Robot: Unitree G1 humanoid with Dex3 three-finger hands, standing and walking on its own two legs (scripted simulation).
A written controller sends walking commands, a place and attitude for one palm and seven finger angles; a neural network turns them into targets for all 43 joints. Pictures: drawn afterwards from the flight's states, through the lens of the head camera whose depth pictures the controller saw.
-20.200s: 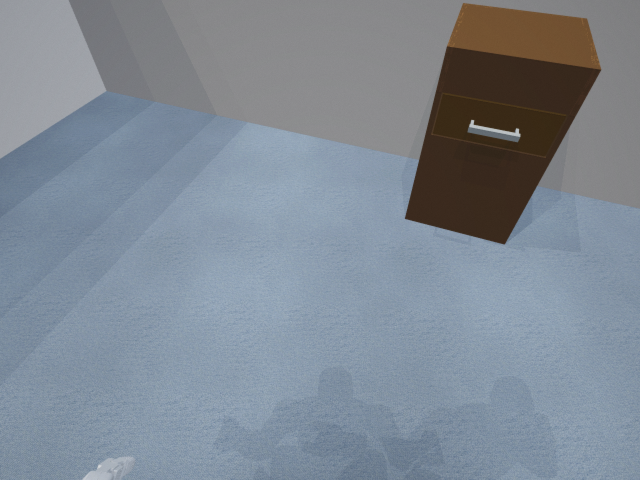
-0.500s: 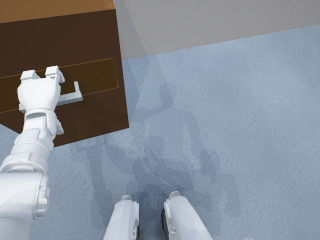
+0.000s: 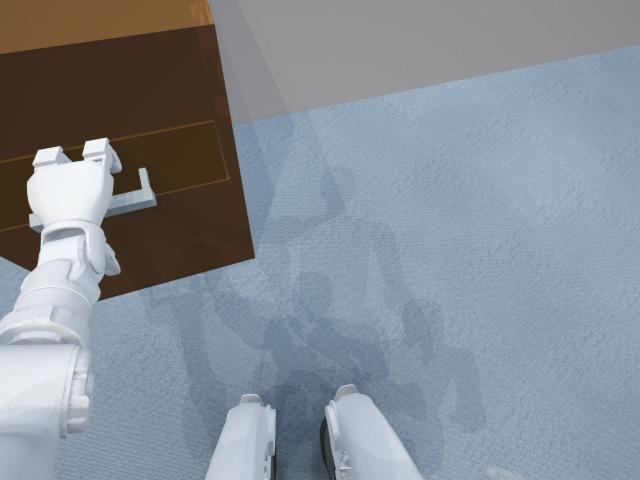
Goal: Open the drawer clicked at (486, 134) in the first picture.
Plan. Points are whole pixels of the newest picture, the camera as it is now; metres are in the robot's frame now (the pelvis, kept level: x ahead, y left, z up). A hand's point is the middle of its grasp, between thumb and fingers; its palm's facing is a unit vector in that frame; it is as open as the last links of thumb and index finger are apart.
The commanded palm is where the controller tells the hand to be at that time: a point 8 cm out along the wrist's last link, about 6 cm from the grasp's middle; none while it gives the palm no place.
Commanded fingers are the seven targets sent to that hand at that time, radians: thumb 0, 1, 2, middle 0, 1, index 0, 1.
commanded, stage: move the hooked fingers above the handle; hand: left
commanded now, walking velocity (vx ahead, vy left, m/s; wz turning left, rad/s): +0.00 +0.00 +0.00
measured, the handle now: (93, 197) +0.51 +0.31 -0.11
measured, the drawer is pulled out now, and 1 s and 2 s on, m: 0.00 0.00 0.00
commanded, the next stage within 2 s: lower the fingers behind the handle in 0.06 s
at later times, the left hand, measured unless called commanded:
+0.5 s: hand (87, 224) +0.46 +0.30 -0.09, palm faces -0.11 -0.07 -0.99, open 13.9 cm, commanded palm +0.46 +0.28 -0.03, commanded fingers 0.00 -0.50 0.30 -0.30 -1.20 -0.30 -1.20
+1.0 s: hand (83, 233) +0.46 +0.32 -0.12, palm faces -0.11 -0.04 -0.99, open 13.8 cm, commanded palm +0.46 +0.28 -0.06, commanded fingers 0.00 -0.50 0.30 -0.30 -1.20 -0.30 -1.20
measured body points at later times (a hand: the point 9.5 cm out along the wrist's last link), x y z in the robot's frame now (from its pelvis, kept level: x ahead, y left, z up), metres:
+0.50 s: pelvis +0.00 +0.00 -0.02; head +0.18 +0.04 +0.39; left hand +0.46 +0.30 -0.03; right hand +0.05 -0.27 -0.14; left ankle +0.00 +0.09 -0.61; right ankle +0.03 -0.11 -0.61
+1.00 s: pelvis -0.02 +0.01 -0.04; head +0.17 +0.04 +0.36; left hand +0.46 +0.31 -0.07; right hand +0.02 -0.26 -0.16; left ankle +0.00 +0.09 -0.61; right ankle +0.03 -0.11 -0.61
